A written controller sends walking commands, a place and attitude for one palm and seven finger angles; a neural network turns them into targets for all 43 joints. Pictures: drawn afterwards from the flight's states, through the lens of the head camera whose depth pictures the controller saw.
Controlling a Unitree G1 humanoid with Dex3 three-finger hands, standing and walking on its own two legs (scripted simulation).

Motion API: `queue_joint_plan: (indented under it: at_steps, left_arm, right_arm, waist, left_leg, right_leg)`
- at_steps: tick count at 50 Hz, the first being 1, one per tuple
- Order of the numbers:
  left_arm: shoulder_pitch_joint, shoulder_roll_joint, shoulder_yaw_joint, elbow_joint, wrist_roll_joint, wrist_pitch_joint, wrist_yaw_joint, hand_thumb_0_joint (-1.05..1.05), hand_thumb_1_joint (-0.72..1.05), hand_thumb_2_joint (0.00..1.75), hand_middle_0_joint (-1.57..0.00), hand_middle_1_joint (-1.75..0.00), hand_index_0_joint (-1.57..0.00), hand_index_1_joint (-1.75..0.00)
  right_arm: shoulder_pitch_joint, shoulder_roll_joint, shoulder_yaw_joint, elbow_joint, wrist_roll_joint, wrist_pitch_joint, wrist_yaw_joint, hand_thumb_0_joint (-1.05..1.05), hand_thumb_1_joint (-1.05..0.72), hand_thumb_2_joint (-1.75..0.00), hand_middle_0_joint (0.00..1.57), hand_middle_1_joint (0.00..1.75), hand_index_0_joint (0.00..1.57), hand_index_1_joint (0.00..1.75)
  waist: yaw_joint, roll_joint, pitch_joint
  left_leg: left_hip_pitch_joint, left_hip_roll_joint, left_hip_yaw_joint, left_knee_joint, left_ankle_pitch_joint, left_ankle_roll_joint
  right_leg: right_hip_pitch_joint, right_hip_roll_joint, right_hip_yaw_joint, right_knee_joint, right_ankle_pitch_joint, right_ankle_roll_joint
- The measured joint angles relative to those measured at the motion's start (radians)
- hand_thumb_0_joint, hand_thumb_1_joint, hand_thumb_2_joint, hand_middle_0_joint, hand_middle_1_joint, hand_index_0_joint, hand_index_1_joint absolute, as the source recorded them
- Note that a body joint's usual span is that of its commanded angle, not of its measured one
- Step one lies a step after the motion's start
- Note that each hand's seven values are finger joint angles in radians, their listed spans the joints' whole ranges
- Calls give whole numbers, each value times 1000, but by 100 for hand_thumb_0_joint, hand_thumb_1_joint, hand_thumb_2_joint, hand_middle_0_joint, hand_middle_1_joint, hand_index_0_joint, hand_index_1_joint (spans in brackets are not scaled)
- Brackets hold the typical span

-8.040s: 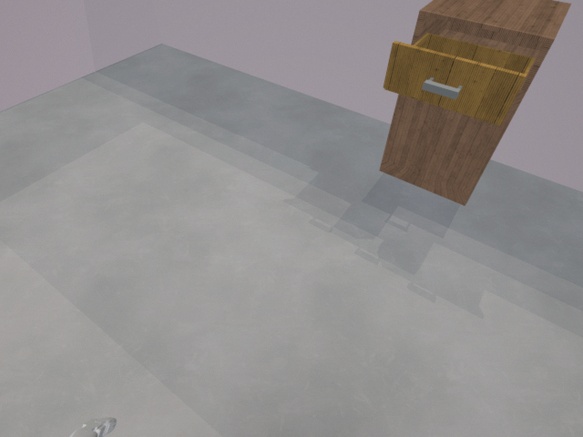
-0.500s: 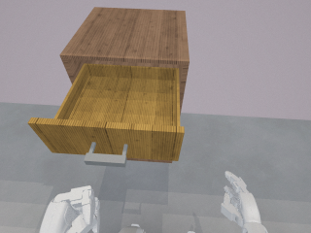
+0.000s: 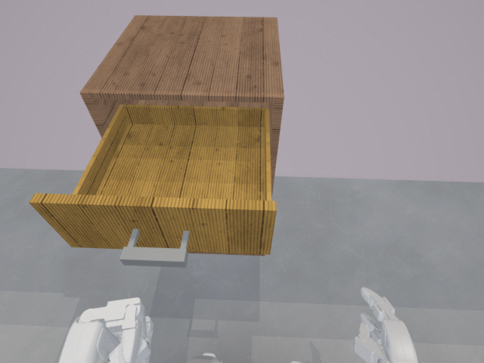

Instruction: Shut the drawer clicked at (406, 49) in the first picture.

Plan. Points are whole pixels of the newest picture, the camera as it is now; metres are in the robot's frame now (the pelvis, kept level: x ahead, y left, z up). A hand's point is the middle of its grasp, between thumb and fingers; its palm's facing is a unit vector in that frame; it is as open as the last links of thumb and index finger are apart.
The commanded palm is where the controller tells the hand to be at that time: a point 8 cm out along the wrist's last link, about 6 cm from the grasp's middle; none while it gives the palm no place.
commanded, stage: raise the hand and make a fist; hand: left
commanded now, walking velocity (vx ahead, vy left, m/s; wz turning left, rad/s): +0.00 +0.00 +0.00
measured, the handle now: (157, 246) +0.32 +0.18 +0.00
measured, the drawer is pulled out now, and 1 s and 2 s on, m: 0.29 0.29 0.29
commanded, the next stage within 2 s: bring the fist close to the handle in 0.10 s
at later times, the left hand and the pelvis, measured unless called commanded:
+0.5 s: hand (147, 340) +0.16 +0.14 +0.06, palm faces +0.03 -1.00 -0.03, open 3.3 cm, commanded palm +0.13 +0.19 +0.06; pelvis +0.00 -0.01 -0.01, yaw +1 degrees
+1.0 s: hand (166, 317) +0.19 +0.13 +0.02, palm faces +0.00 -1.00 -0.01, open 3.3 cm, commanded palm +0.17 +0.18 +0.01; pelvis -0.01 +0.00 -0.03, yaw +0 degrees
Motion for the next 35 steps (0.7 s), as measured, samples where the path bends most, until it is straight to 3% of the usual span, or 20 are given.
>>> queue_joint_plan:
  at_steps: [14,23,35]
  left_arm:
    - [-12,2,43,53,-34,-35,-54,1,90,90,-140,-160,-140,-160]
    - [-101,7,85,171,-52,-83,-93,1,90,90,-140,-160,-140,-160]
    - [-208,-1,76,240,-46,-80,-74,1,90,90,-140,-160,-140,-160]
  right_arm:
    - [-34,3,-7,22,3,-14,-9,1,-91,-89,20,30,20,30]
    - [-58,-3,-5,48,-4,-20,-14,1,-91,-89,20,30,20,30]
    - [-51,-2,-4,68,-12,-19,-10,1,-91,-89,20,30,20,30]
  waist:
    - [4,-1,-5]
    - [4,-15,-5]
    - [-19,-12,-12]
  left_leg:
    - [12,4,-14,-19,2,-16]
    - [-51,7,-23,24,-7,-22]
    - [-117,9,-15,76,-23,-12]
  right_leg:
    - [13,5,-12,-14,-4,-13]
    - [-46,7,-22,25,-14,-19]
    - [-111,8,-16,69,-22,-13]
